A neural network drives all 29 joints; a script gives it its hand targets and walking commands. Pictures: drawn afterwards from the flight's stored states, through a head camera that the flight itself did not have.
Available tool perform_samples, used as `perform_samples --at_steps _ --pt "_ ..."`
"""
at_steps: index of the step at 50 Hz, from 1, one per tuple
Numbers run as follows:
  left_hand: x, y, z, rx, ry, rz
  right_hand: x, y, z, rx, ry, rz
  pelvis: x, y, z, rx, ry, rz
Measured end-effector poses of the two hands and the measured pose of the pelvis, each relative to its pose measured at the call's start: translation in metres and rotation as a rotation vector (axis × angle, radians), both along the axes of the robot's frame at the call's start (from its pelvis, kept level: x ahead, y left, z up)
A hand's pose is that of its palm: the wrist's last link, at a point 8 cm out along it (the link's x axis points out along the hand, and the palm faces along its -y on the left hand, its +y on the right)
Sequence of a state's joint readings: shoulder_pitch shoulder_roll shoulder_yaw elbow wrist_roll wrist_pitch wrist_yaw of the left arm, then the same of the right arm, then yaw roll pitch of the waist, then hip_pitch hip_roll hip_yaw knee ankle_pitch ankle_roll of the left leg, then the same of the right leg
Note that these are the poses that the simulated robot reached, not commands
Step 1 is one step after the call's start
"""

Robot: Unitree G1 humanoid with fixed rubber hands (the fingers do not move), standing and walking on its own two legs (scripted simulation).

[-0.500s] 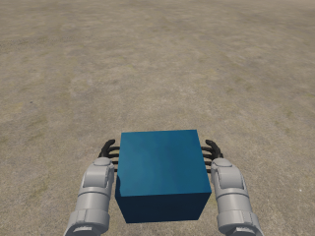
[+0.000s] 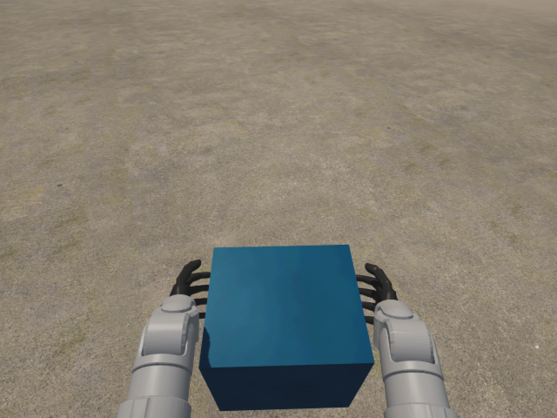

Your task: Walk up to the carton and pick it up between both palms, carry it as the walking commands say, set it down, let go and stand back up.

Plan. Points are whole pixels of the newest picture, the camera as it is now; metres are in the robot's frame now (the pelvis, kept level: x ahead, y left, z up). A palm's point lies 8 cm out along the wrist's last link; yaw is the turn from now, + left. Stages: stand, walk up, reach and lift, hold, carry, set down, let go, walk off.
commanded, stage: hold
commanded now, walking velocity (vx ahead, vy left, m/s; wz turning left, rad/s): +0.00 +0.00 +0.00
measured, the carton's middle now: (283, 329) +0.28 +0.00 -0.03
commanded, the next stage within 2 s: carry in 1.32 s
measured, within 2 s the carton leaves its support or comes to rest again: neither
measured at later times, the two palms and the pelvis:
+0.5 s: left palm (180, 311) +0.27 +0.15 +0.03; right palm (386, 315) +0.27 -0.15 +0.04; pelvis -0.01 +0.00 +0.00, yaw +0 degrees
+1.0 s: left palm (179, 312) +0.27 +0.15 +0.03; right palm (385, 316) +0.26 -0.15 +0.04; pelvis -0.01 +0.00 +0.00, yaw +0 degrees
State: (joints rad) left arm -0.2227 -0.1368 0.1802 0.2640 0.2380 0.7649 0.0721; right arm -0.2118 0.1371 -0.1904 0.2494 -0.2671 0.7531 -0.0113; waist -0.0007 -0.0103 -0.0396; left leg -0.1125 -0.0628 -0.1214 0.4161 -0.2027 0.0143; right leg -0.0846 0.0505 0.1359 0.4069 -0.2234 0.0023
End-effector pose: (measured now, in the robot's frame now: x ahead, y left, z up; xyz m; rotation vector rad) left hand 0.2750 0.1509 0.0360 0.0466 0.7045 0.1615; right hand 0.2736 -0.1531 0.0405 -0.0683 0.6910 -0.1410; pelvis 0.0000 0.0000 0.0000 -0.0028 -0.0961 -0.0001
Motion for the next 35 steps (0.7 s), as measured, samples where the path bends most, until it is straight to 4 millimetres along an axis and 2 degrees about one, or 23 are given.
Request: perform_samples --at_steps 16,35 --pt "-0.009 -0.001 -0.001 -0.006 -0.004 0.000 -0.009 -0.001 0.001 -0.002 -0.004 -0.004 -0.006 -0.001 -0.001 -0.001 -0.017 0.001" --pt "-0.007 0.003 -0.002 -0.006 -0.002 -0.001 -0.007 0.003 0.002 -0.002 -0.004 -0.007 -0.010 0.001 -0.002 -0.002 -0.021 0.002"
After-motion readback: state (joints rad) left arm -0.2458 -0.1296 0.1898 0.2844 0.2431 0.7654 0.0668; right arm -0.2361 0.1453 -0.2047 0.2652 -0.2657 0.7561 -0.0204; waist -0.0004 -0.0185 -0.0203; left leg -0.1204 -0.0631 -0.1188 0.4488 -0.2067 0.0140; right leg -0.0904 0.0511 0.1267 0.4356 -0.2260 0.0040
